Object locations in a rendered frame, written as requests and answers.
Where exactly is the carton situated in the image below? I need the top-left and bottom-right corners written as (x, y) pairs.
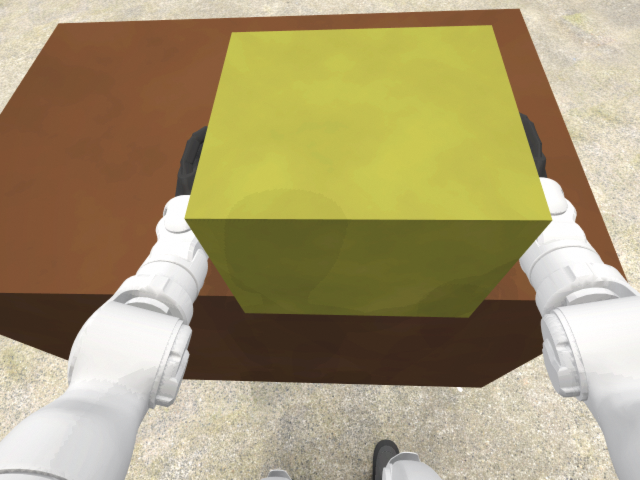
top-left (184, 25), bottom-right (552, 318)

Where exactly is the right robot upper arm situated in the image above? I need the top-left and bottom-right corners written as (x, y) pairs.
top-left (541, 296), bottom-right (640, 480)

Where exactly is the robot right thigh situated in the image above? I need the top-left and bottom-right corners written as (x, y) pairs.
top-left (382, 460), bottom-right (442, 480)

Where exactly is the robot right foot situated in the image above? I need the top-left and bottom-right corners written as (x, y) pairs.
top-left (373, 440), bottom-right (399, 480)

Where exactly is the pedestal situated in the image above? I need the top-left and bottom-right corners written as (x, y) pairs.
top-left (0, 9), bottom-right (628, 388)

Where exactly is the right robot hand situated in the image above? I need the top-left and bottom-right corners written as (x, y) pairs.
top-left (519, 112), bottom-right (547, 178)

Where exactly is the left robot hand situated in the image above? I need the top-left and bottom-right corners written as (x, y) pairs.
top-left (175, 126), bottom-right (208, 197)

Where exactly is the robot right forearm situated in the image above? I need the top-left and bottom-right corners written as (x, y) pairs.
top-left (519, 177), bottom-right (640, 318)

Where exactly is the left robot upper arm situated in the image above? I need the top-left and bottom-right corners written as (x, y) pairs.
top-left (0, 301), bottom-right (192, 480)

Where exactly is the robot left forearm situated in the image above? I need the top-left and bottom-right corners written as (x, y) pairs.
top-left (67, 195), bottom-right (209, 385)

